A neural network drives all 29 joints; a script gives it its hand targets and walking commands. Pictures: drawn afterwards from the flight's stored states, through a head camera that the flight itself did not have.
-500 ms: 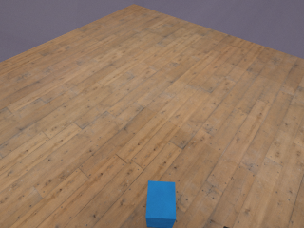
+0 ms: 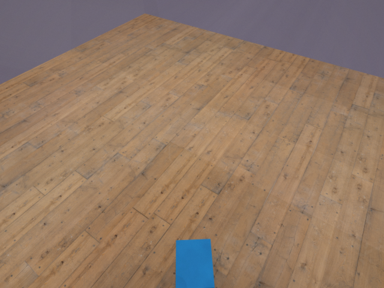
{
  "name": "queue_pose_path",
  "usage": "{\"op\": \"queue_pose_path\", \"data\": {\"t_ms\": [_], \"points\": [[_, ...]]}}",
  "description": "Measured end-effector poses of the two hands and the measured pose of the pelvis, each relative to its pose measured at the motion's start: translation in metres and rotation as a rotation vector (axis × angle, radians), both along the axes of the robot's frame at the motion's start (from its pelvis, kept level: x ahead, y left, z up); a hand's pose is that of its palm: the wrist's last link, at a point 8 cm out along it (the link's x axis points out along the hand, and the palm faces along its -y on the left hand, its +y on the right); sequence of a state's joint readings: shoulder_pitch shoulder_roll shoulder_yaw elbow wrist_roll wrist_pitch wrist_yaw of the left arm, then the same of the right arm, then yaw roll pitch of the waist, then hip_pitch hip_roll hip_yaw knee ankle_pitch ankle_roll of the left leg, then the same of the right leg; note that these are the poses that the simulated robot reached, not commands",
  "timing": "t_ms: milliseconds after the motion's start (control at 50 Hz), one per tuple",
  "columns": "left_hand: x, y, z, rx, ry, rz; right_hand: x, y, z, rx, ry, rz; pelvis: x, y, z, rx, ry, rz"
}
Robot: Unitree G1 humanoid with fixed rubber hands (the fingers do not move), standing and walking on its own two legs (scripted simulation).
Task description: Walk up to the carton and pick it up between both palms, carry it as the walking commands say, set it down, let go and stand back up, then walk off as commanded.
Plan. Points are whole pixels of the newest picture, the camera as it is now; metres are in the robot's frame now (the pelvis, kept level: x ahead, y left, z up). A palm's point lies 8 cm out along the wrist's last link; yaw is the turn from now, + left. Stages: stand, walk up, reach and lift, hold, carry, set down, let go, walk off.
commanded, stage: walk up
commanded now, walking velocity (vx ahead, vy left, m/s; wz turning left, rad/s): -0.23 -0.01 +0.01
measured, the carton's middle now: (194, 270) +0.29 +0.02 -0.64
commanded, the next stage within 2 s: none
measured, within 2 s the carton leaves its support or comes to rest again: neither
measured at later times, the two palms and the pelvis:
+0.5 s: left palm out of the picture -0.04 +0.24 -0.17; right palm out of the picture -0.03 -0.20 -0.15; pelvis -0.07 +0.02 -0.02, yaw +0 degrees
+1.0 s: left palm out of the picture -0.12 +0.20 -0.15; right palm out of the picture -0.10 -0.21 -0.14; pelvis -0.09 +0.00 +0.00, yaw +2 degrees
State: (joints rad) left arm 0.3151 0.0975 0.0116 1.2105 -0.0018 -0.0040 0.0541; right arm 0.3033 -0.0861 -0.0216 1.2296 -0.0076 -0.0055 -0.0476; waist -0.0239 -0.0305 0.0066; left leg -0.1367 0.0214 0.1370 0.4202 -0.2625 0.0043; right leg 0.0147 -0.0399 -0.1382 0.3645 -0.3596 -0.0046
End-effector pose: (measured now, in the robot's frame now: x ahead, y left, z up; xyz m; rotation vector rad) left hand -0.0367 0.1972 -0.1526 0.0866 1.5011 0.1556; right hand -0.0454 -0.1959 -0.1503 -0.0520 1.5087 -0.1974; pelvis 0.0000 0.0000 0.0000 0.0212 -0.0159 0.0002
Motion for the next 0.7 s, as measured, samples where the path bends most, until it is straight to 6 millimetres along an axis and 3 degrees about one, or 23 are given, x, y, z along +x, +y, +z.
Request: {"op": "queue_pose_path", "data": {"t_ms": [120,200,300,400,500,580,700], "points": [[0.013,0.015,0.002,0.061,-0.053,-0.004,-0.014,-0.009,-0.003,-0.023,0.014,0.011,-0.024,-0.003,-0.003,-0.018,-0.011,0.012],[0.016,0.028,-0.010,0.099,-0.112,-0.010,-0.017,-0.027,-0.015,-0.053,0.005,0.036,-0.039,-0.005,-0.018,-0.001,-0.008,0.009],[0.007,0.035,-0.024,0.079,-0.134,-0.001,-0.003,-0.039,-0.023,-0.108,-0.036,0.084,-0.052,0.008,-0.031,-0.048,-0.025,0.032],[-0.002,0.041,-0.039,0.016,-0.121,-0.007,0.013,-0.024,-0.011,-0.123,-0.144,0.082,-0.056,0.018,-0.031,-0.028,-0.043,0.020],[-0.006,0.043,-0.022,-0.001,-0.117,-0.006,0.011,-0.006,0.004,-0.102,-0.193,0.080,-0.065,0.022,-0.015,-0.021,-0.040,0.008],[-0.009,0.044,-0.006,0.020,-0.144,-0.024,0.006,0.005,0.003,-0.062,-0.186,0.077,-0.073,0.023,-0.007,-0.004,-0.018,0.006],[-0.032,0.040,0.010,0.059,-0.139,-0.020,-0.011,-0.001,-0.004,-0.021,-0.161,0.071,-0.081,0.019,-0.002,-0.010,-0.027,0.021]]}}
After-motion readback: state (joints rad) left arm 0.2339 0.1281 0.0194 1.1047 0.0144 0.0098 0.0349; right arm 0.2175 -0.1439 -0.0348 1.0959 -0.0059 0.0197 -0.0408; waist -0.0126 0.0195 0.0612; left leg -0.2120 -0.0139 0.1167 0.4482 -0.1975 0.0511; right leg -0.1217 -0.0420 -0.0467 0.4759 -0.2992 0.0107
